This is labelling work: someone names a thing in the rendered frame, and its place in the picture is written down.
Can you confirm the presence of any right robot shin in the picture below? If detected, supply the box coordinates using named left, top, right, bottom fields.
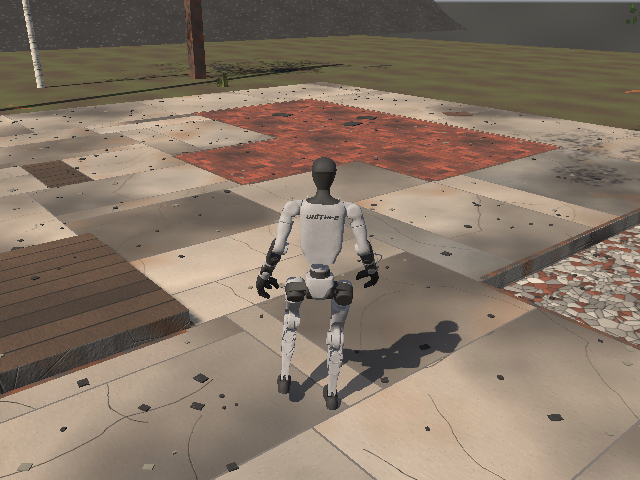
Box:
left=327, top=332, right=344, bottom=397

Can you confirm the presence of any robot right thigh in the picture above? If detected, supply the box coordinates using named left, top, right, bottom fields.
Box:
left=326, top=280, right=353, bottom=350

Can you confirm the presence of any right robot forearm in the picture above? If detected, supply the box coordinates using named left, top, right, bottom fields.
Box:
left=360, top=240, right=377, bottom=274

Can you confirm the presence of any robot right upper arm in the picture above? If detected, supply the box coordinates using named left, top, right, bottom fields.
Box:
left=343, top=201, right=371, bottom=256

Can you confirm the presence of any robot left hand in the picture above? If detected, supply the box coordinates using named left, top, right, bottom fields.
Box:
left=256, top=275, right=279, bottom=299

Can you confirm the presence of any robot right hand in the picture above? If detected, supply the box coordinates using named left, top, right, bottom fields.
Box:
left=356, top=270, right=379, bottom=288

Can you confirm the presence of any robot left upper arm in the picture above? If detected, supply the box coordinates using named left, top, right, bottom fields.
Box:
left=272, top=200, right=302, bottom=255

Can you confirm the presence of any left robot forearm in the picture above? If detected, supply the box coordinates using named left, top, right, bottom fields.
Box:
left=259, top=239, right=281, bottom=280

